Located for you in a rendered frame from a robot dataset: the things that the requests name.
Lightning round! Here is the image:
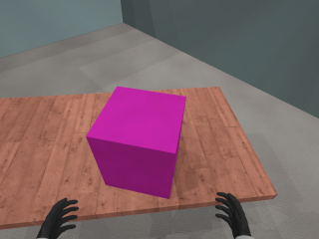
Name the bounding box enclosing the right robot hand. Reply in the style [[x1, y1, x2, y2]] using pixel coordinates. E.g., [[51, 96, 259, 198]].
[[215, 192, 251, 239]]

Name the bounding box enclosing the left robot hand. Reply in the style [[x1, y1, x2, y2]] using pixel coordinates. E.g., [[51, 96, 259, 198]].
[[36, 197, 79, 239]]

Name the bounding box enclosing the table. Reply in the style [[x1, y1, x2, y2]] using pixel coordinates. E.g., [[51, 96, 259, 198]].
[[0, 87, 278, 230]]

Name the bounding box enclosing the carton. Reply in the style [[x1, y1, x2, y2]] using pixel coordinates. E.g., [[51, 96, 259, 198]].
[[86, 86, 186, 199]]

